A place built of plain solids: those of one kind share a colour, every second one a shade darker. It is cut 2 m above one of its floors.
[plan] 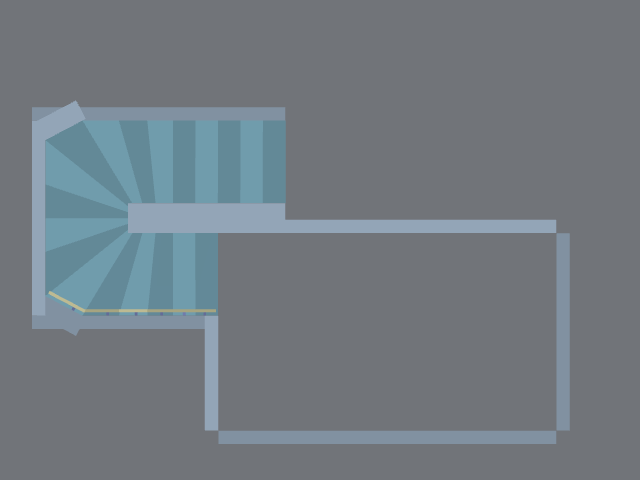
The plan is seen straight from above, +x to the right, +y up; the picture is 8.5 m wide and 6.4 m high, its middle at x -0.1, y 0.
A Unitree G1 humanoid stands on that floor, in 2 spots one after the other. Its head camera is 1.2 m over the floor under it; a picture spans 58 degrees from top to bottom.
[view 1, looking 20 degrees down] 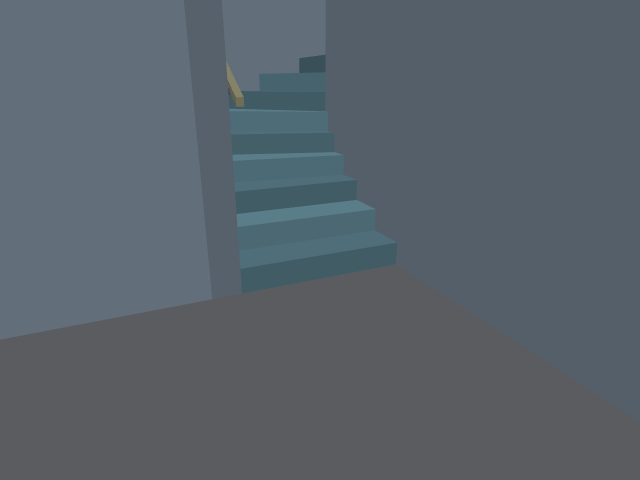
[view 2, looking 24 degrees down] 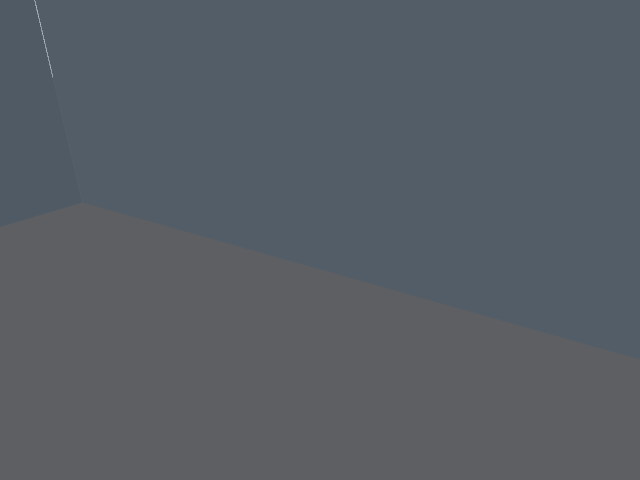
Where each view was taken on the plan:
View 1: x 0.88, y -1.53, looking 156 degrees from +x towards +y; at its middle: tread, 3.04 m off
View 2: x -0.46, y -0.60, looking -59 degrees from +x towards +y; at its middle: wall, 2.48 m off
